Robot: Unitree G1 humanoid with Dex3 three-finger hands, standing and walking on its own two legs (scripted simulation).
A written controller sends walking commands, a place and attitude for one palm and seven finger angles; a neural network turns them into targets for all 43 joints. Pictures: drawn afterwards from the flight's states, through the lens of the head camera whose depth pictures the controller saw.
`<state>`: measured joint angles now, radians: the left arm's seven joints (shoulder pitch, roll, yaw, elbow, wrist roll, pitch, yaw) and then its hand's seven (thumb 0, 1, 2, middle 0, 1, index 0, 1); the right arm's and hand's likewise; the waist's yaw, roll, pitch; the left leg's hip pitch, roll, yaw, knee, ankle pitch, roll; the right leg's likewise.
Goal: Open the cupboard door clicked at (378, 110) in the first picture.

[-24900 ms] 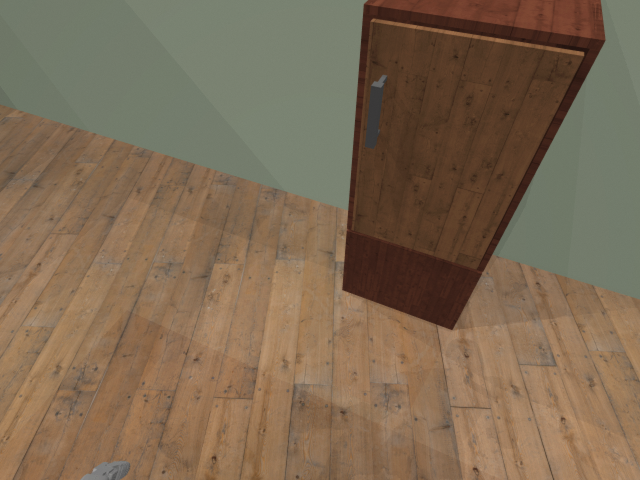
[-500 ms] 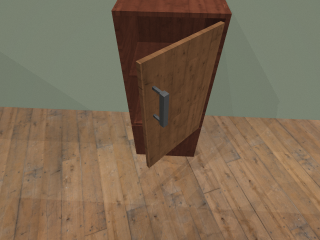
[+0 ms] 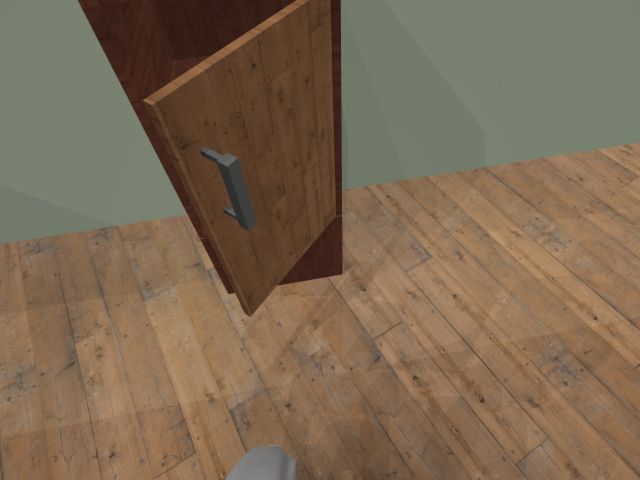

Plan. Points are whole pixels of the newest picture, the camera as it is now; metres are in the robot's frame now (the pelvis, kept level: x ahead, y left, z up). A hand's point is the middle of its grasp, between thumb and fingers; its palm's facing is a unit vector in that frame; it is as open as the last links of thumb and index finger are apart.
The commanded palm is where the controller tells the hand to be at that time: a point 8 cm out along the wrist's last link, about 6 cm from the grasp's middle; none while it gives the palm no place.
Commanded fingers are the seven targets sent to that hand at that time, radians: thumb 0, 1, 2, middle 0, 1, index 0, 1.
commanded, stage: walk to a spot facing it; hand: left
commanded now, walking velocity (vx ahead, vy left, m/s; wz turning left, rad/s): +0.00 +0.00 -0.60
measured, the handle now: (229, 190) +0.50 +0.19 +0.03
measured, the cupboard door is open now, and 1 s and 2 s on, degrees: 45 45 45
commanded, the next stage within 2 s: none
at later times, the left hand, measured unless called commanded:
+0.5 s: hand out of the picture +0.12 +0.25 -0.17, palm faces -0.18 -0.96 -0.22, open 7.4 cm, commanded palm none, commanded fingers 0.00 0.90 0.90 -0.20 -0.30 -0.20 -0.30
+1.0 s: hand (254, 420) +0.21 +0.13 -0.16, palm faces -0.58 -0.78 -0.24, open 7.4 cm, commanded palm none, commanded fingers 0.00 0.90 0.90 -0.20 -0.30 -0.20 -0.30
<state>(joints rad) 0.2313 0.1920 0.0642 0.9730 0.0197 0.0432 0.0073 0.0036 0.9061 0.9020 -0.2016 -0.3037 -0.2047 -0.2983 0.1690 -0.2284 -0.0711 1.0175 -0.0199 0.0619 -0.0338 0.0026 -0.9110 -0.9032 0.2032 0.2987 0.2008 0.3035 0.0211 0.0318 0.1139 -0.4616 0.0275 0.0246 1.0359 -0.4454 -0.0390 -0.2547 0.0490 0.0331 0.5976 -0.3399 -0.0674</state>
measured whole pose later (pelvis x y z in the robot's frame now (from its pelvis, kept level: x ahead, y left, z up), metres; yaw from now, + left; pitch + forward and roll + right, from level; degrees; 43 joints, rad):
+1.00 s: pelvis +0.02 +0.02 +0.00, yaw -36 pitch +2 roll +1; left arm 0.15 0.22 0.05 0.88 0.02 0.05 0.00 0.00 0.90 0.90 -0.20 -0.30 -0.21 -0.30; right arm 0.19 -0.24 -0.06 0.92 -0.01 0.04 -0.02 0.00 -0.91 -0.90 0.20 0.30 0.20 0.30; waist -0.01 -0.01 0.11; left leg -0.44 0.05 0.03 0.92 -0.43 -0.08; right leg -0.31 0.04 0.08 0.53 -0.25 -0.02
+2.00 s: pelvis +0.18 -0.16 +0.01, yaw -72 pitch +2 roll -1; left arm 0.14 0.22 0.07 0.95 0.03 0.02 -0.05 0.01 0.91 0.90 -0.20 -0.30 -0.20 -0.30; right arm 0.37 -0.14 -0.02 1.01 -0.04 -0.09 -0.02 0.00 -0.91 -0.90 0.20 0.30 0.20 0.30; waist 0.00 -0.03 0.06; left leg -0.14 0.09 0.24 0.39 -0.28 0.00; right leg -0.60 -0.07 -0.07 1.06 -0.21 0.00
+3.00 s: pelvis +0.26 -0.62 +0.01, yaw -89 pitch +0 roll +1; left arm 0.22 0.18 0.08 1.01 0.03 0.01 -0.03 0.01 0.93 0.90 -0.20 -0.30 -0.20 -0.30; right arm 0.31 -0.20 -0.06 1.06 -0.03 -0.06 -0.02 -0.01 -0.95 -0.90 0.20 0.30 0.20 0.30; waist 0.02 -0.01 0.04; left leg -0.15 0.05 0.23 0.40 -0.25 0.01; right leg -0.57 -0.11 -0.07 0.87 -0.21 0.00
